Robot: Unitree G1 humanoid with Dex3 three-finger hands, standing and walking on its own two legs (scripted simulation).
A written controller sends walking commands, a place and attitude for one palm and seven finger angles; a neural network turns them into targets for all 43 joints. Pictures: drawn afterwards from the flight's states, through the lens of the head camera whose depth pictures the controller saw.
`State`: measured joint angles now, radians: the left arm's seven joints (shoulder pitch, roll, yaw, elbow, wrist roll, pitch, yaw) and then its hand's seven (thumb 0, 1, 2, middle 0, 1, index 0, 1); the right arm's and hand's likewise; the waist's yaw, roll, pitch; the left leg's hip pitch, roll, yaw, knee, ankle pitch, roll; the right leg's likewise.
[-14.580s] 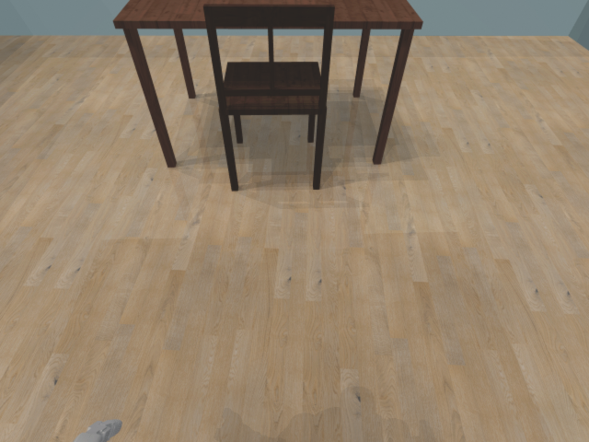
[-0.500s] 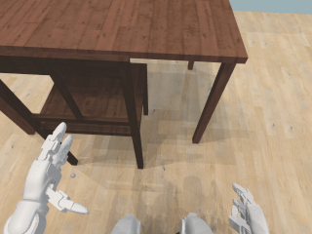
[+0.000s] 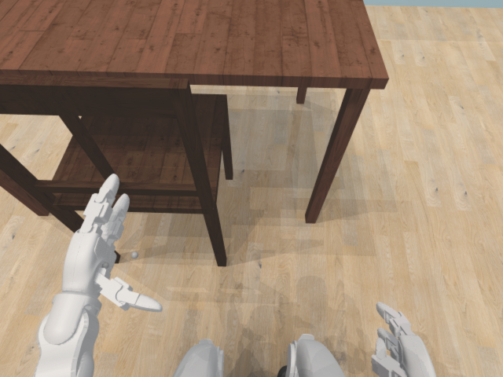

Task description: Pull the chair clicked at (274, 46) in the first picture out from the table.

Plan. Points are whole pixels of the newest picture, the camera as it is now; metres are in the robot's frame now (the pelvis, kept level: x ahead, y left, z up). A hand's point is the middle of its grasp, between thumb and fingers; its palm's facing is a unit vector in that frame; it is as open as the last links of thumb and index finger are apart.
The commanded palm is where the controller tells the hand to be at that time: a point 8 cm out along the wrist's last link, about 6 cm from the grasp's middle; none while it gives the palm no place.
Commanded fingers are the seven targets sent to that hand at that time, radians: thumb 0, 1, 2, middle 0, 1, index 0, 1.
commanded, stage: aim the fingers beside a spindle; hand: left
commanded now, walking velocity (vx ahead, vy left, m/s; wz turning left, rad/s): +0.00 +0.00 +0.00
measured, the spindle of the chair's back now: (94, 153) +0.52 +0.33 -0.02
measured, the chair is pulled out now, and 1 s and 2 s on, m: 0.00 0.00 0.00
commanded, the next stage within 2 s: none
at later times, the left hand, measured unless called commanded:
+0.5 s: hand (169, 239) +0.32 +0.14 +0.01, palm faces -0.07 -1.00 -0.02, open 16.9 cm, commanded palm +0.30 +0.20 +0.02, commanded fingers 0.00 -0.50 0.30 -0.06 -0.08 -0.06 -0.08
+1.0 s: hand (194, 219) +0.37 +0.11 +0.00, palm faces -0.05 -1.00 -0.03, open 16.9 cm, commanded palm +0.34 +0.17 +0.00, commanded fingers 0.00 -0.50 0.30 -0.06 -0.08 -0.06 -0.08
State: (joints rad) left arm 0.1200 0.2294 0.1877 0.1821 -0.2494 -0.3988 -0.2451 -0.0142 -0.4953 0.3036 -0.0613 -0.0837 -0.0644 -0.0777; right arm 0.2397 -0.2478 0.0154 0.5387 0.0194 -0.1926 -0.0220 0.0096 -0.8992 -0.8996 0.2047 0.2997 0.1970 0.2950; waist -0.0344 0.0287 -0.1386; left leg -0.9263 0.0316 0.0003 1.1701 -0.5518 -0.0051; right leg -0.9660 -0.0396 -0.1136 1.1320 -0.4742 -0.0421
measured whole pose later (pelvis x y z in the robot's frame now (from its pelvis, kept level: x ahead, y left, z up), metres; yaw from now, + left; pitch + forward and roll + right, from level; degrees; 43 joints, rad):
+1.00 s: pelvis -0.01 +0.01 -0.03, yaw +0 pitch +23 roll +0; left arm -0.25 0.14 0.05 0.46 -0.10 -0.46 -0.01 -0.01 -0.50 0.30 -0.06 -0.08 -0.06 -0.08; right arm 0.21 -0.23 0.01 0.57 -0.01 -0.07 0.02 0.01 -0.90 -0.90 0.20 0.30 0.20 0.29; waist -0.06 0.02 -0.16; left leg -1.11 0.02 0.02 1.29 -0.58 0.01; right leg -1.16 -0.05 -0.09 1.26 -0.50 -0.03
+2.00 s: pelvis -0.01 +0.01 -0.03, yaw -1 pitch +22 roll -1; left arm -0.25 0.15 0.06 0.48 -0.10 -0.48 0.01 -0.01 -0.50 0.30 -0.06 -0.08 -0.06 -0.08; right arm 0.21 -0.23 0.01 0.55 -0.01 -0.02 0.02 0.01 -0.90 -0.90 0.20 0.30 0.20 0.29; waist -0.06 0.02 -0.16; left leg -1.10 0.02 0.03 1.29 -0.58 0.02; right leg -1.15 -0.05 -0.08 1.25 -0.49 -0.02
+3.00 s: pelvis -0.01 +0.01 -0.02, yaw +0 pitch +23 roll +0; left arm -0.23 0.15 0.05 0.50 -0.13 -0.47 -0.05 -0.01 -0.50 0.30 -0.06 -0.08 -0.06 -0.08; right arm 0.22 -0.24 0.01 0.57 0.00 -0.03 0.01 0.01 -0.90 -0.90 0.20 0.30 0.20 0.29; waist -0.05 0.03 -0.17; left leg -1.09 0.02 0.01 1.27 -0.57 0.01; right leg -1.13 -0.05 -0.09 1.23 -0.49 -0.03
